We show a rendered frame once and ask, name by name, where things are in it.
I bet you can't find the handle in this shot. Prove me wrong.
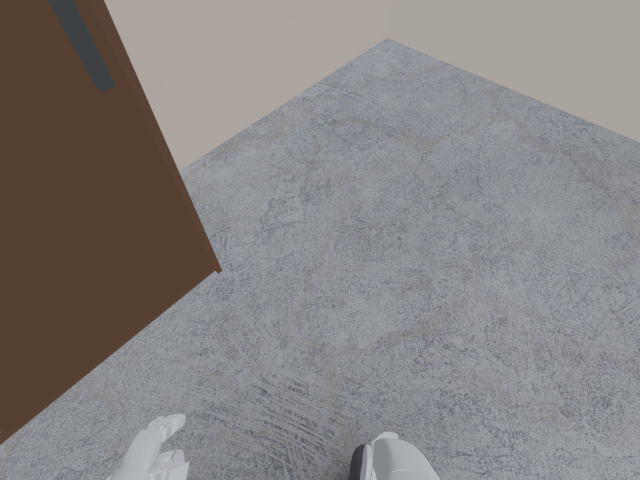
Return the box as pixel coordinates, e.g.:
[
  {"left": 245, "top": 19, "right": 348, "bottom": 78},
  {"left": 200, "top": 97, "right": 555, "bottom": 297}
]
[{"left": 48, "top": 0, "right": 116, "bottom": 92}]

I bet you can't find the wardrobe door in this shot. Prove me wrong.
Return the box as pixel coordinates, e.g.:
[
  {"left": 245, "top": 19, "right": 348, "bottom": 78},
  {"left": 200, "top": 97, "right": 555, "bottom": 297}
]
[{"left": 0, "top": 0, "right": 214, "bottom": 432}]

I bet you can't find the right robot thigh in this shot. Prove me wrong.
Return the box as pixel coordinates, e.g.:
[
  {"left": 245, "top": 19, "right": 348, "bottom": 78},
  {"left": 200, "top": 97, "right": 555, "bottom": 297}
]
[{"left": 362, "top": 438, "right": 440, "bottom": 480}]

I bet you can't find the left robot hand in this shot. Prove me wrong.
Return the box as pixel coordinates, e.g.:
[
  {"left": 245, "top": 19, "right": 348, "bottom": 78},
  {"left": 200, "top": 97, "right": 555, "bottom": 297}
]
[{"left": 117, "top": 414, "right": 190, "bottom": 480}]

